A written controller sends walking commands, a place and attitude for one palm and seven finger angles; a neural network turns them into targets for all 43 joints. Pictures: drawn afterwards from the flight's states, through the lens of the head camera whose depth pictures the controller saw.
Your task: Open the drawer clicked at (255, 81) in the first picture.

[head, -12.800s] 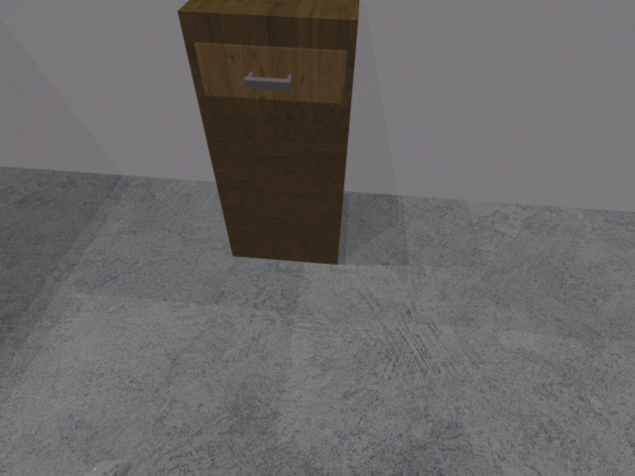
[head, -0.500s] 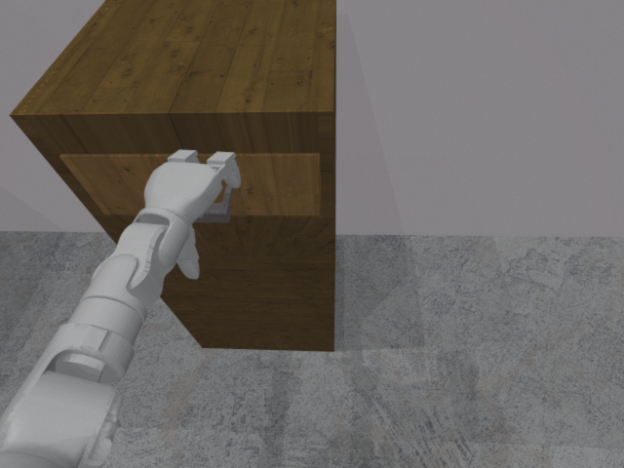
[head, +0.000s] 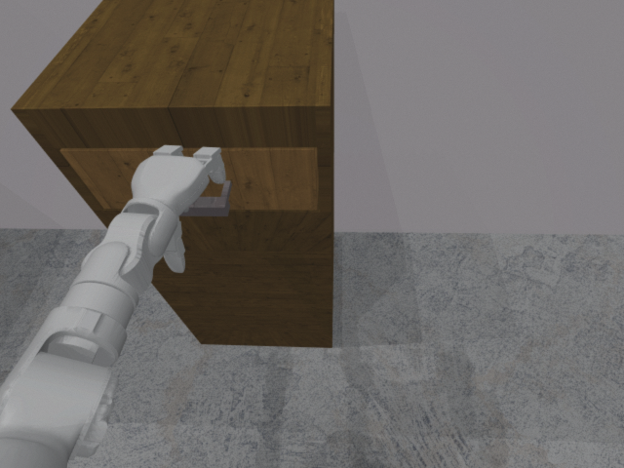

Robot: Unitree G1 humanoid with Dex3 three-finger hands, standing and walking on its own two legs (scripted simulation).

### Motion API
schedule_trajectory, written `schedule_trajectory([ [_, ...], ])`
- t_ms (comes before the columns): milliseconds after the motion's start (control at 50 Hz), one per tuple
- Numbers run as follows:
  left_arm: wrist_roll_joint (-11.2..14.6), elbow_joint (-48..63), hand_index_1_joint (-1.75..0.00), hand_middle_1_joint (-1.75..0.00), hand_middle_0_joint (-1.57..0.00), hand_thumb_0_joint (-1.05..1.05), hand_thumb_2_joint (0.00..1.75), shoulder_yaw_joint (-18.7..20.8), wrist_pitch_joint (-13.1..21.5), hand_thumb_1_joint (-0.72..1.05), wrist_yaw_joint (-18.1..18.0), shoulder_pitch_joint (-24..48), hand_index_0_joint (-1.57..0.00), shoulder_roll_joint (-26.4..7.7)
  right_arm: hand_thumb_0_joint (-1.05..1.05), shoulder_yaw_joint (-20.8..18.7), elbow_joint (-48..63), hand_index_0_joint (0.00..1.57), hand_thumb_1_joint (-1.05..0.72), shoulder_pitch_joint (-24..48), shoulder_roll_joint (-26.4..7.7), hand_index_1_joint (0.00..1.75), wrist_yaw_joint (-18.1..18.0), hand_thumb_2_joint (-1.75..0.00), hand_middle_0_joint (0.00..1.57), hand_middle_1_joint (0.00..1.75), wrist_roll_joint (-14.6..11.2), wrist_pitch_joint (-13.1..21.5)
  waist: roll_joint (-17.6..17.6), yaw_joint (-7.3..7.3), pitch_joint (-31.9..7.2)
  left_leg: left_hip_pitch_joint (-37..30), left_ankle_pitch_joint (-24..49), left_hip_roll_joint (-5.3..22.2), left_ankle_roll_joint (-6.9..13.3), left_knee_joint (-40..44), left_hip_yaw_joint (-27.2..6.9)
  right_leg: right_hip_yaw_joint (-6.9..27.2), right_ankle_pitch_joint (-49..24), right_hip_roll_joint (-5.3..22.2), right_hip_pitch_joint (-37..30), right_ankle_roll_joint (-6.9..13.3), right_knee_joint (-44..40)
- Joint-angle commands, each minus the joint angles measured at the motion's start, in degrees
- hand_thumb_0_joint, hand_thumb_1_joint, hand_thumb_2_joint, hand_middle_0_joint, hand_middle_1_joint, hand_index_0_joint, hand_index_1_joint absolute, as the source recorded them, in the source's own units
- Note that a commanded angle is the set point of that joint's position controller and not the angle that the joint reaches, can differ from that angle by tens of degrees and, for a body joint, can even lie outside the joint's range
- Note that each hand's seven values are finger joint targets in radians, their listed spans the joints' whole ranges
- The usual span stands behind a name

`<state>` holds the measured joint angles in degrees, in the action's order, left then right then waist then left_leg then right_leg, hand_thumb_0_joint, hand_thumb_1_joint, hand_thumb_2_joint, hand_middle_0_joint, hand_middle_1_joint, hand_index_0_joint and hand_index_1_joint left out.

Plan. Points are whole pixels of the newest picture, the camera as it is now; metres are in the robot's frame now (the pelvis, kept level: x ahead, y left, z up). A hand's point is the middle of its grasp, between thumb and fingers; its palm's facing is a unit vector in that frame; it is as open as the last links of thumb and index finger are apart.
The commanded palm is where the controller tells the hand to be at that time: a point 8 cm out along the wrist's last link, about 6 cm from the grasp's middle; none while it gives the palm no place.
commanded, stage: move the hooked fingers above the handle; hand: left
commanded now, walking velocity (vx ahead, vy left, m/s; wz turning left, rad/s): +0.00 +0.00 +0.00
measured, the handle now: (193, 196) +0.50 +0.22 +0.02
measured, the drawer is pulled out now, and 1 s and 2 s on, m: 0.00 0.00 0.00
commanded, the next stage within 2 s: none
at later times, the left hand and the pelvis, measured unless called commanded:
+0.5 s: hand (193, 189) +0.46 +0.19 +0.08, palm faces -0.04 +0.01 -1.00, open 13.7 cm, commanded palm +0.44 +0.23 +0.13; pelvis -0.01 +0.00 +0.00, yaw -3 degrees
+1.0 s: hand (179, 195) +0.46 +0.21 +0.07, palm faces +0.01 -0.03 -1.00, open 13.6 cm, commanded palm +0.45 +0.23 +0.14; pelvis +0.01 +0.02 -0.01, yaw -1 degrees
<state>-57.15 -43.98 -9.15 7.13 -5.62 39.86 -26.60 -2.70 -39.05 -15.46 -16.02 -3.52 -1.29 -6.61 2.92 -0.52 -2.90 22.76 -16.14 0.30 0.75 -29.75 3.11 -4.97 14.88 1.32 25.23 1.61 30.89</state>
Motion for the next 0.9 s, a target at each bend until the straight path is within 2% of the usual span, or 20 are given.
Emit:
schedule_trajectory([
  [0,-0.09,9.05,-1.2,-1.2,-0.3,0.0,0.3,11.73,0.96,-0.5,-6.97,31.38,-0.3,-17.68,0.0,-2.04,3.77,0.2,-0.9,-3.52,-6.82,0.3,-0.35,-0.9,0.2,0.3,-0.03,1.49,-2.73,-2.34,-19.92,-4.3,13.65,-2.56,1.82,1.09,-1.88,4.33,-12.2,-1.73,-8.87,0.37,-1.93],
  [60,-1.64,6.47,-1.2,-1.2,-0.3,0.0,0.3,11.91,-2.26,-0.5,-10.23,31.61,-0.3,-17.56,0.0,-1.71,3.66,0.2,-0.9,-2.3,-6.3,0.3,0.19,-0.9,0.2,0.3,0.2,1.38,0.31,-1.16,-21.75,-3.03,16.27,-2.56,1.18,0.92,-1.27,3.94,-14.64,-1.82,-9.41,0.71,-0.44],
  [80,-2.36,4.54,-1.2,-1.2,-0.3,0.0,0.3,13.42,-3.68,-0.5,-10.79,30.42,-0.3,-18.98,0.0,-1.72,3.83,0.2,-0.9,-2.06,-6.46,0.3,0.4,-0.9,0.2,0.3,0.32,1.27,-0.85,-0.51,-23.14,-2.46,17.37,-2.52,1.13,0.65,-1.06,3.86,-15.57,-1.94,-10.84,0.72,-0.06],
  [120,-2.81,2.51,-1.2,-1.2,-0.3,0.0,0.3,12.4,-6.4,-0.5,-10.72,28.5,-0.3,-18.18,0.0,-1.69,4.17,0.2,-0.9,-2.03,-6.5,0.3,0.68,-0.9,0.2,0.3,0.4,0.96,-0.27,0.1,-24.79,-2.49,19.53,-2.24,0.94,0.67,-0.29,3.78,-18.84,-1.85,-12.63,0.59,0.42],
  [180,-2.76,-0.72,-1.2,-1.2,-0.3,0.0,0.3,12.16,-9.29,-0.5,-9.85,28.29,-0.3,-19.04,0.0,-1.29,4.2,0.2,-0.9,-1.1,-7.09,0.3,0.35,-0.9,0.2,0.3,-0.04,-0.01,-6.21,-0.97,-22.2,-0.05,16.91,-2.16,1.33,1.54,0.19,3.93,-17.95,-1.78,-13.98,-0.07,-0.95],
  [260,-2.8,-2.79,-1.2,-1.2,-0.3,0.0,0.3,11.76,-10.84,-0.5,-8.35,28.3,-0.3,-21.0,0.0,-0.49,4.43,0.2,-0.9,0.02,-7.23,0.3,-0.88,-0.9,0.2,0.3,-0.75,-0.39,-8.0,-0.73,-19.14,1.78,11.47,-2.21,1.71,3.16,0.81,4.68,-13.3,-1.29,-14.52,-0.57,-2.8],
  [300,-2.94,-3.29,-1.2,-1.2,-0.3,0.0,0.3,11.7,-10.66,-0.5,-7.39,28.89,-0.3,-21.86,0.0,-0.22,4.52,0.2,-0.9,0.09,-7.3,0.3,-1.44,-0.9,0.2,0.3,-0.81,-0.49,-7.49,-1.12,-18.43,2.1,10.19,-2.09,1.81,3.43,0.89,5.07,-11.93,-0.99,-14.39,-0.68,-3.29],
  [320,-2.86,-3.17,-1.2,-1.2,-0.3,0.0,0.3,11.57,-10.29,-0.5,-6.84,27.49,-0.3,-21.62,0.0,-0.17,4.96,0.2,-0.9,0.24,-7.13,0.3,-1.61,-0.9,0.2,0.3,-0.93,-0.46,-6.02,-0.41,-18.49,2.04,9.85,-2.18,1.73,3.57,1.03,5.21,-11.46,-1.0,-14.52,-0.52,-3.31],
  [360,-2.48,-4.64,-1.2,-1.2,-0.3,0.0,0.3,10.65,-9.95,-0.5,-5.89,26.68,-0.3,-21.01,0.0,0.11,5.19,0.2,-0.9,0.44,-7.06,0.3,-2.13,-0.9,0.2,0.3,-1.1,-0.37,-6.54,-1.0,-16.51,2.5,7.51,-2.04,1.7,3.8,1.25,5.34,-9.06,-0.92,-13.36,-0.64,-4.12],
  [460,-1.24,-4.01,-1.2,-1.2,-0.3,0.0,0.3,11.59,-7.13,-0.5,-4.35,25.74,-0.3,-22.38,0.0,0.27,6.42,0.2,-0.9,-0.03,-7.07,0.3,-2.86,-0.9,0.2,0.3,-1.42,0.42,-7.24,-0.76,-16.27,3.98,4.95,-2.07,1.81,3.6,1.34,6.42,-6.44,-0.4,-14.05,-0.89,-4.75],
  [480,-1.41,-4.12,-1.2,-1.2,-0.3,0.0,0.3,12.38,-6.55,-0.5,-4.23,25.42,-0.3,-23.13,0.0,0.15,6.69,0.2,-0.9,0.1,-7.15,0.3,-2.93,-0.9,0.2,0.3,-1.5,0.63,-8.24,-0.8,-16.92,4.39,4.91,-2.13,1.97,3.04,1.36,6.79,-6.39,-0.42,-14.49,-1.0,-4.63],
  [560,-1.95,-0.97,-1.2,-1.2,-0.3,0.0,0.3,12.2,-2.8,-0.5,-4.31,27.86,-0.3,-22.46,0.0,-0.81,6.67,0.2,-0.9,-2.28,-7.47,0.3,-2.99,-0.9,0.2,0.3,-0.94,1.83,-4.4,-2.04,-19.16,3.08,5.39,-2.01,2.16,1.7,0.88,6.86,-7.32,-0.52,-12.32,-0.87,-3.48],
  [620,-1.48,4.07,-1.2,-1.2,-0.3,0.0,0.3,12.34,1.19,-0.5,-4.39,31.19,-0.3,-22.06,0.0,-2.01,5.92,0.2,-0.9,-4.64,-7.68,0.3,-2.75,-0.9,0.2,0.3,-0.46,2.55,-1.79,-3.24,-23.76,0.47,8.67,-2.03,2.37,-0.12,0.18,7.12,-11.46,-0.68,-11.94,-0.72,-2.02],
  [640,-1.17,7.3,-1.2,-1.2,-0.3,0.0,0.3,9.87,2.59,-0.5,-4.42,32.69,-0.3,-18.87,0.0,-2.47,5.77,0.2,-0.9,-5.21,-7.42,0.3,-2.45,-0.9,0.2,0.3,-0.14,2.7,0.52,-3.76,-25.92,-2.05,10.74,-2.12,2.33,-0.74,-0.12,6.96,-13.06,-0.82,-11.09,-0.46,-1.57],
  [660,-0.96,8.49,-1.2,-1.2,-0.3,0.0,0.3,9.84,3.64,-0.5,-4.66,32.62,-0.3,-17.99,0.0,-3.0,5.14,0.2,-0.9,-6.0,-7.25,0.3,-2.27,-0.9,0.2,0.3,0.09,2.79,0.96,-3.93,-27.11,-4.12,12.74,-2.03,2.37,-1.39,-0.39,6.63,-14.31,-1.13,-10.1,-0.27,-1.27],
  [680,-0.51,9.72,-1.2,-1.2,-0.3,0.0,0.3,7.57,4.36,-0.5,-4.79,33.62,-0.3,-15.18,0.0,-3.22,4.81,0.2,-0.9,-6.31,-7.17,0.3,-1.95,-0.9,0.2,0.3,0.27,2.85,1.0,-5.15,-26.79,-5.45,14.2,-1.98,2.39,-2.03,-0.85,6.35,-14.96,-1.34,-8.48,-0.24,-1.32],
  [720,0.29,11.14,-1.2,-1.2,-0.3,0.0,0.3,7.4,5.16,-0.5,-5.69,34.26,-0.3,-14.07,0.0,-3.75,3.37,0.2,-0.9,-7.37,-7.43,0.3,-1.38,-0.9,0.2,0.3,0.4,2.92,1.64,-5.24,-26.12,-7.49,15.95,-1.8,2.2,-2.43,-1.76,5.63,-14.52,-1.76,-5.84,-0.01,-1.07],
  [780,0.31,8.63,-1.2,-1.2,-0.3,0.0,0.3,8.14,3.82,-0.5,-7.66,34.94,-0.3,-14.31,0.0,-3.58,2.1,0.2,-0.9,-7.66,-7.81,0.3,-0.75,-0.9,0.2,0.3,0.43,2.45,-0.07,-5.4,-24.07,-7.06,16.88,-1.8,2.0,-2.27,-2.53,4.59,-13.57,-2.25,-3.97,0.23,-1.12],
  [820,-0.35,6.54,-1.2,-1.2,-0.3,0.0,0.3,10.74,1.9,-0.5,-9.52,33.35,-0.3,-16.45,0.0,-3.36,1.6,0.2,-0.9,-7.25,-7.75,0.3,0.05,-0.9,0.2,0.3,0.58,2.11,1.99,-3.57,-24.23,-6.83,18.99,-1.79,1.6,-1.86,-2.69,3.87,-14.4,-2.49,-4.28,0.69,-0.09],
  [880,-1.33,4.28,-1.2,-1.2,-0.3,0.0,0.3,12.11,-1.98,-0.5,-10.86,32.41,-0.3,-17.55,0.0,-2.85,1.83,0.2,-0.9,-5.85,-7.91,0.3,0.91,-0.9,0.2,0.3,0.66,1.43,1.11,-2.6,-23.63,-5.25,21.88,-1.59,1.19,-1.49,-2.52,3.16,-16.54,-2.68,-5.7,0.99,0.56],
])
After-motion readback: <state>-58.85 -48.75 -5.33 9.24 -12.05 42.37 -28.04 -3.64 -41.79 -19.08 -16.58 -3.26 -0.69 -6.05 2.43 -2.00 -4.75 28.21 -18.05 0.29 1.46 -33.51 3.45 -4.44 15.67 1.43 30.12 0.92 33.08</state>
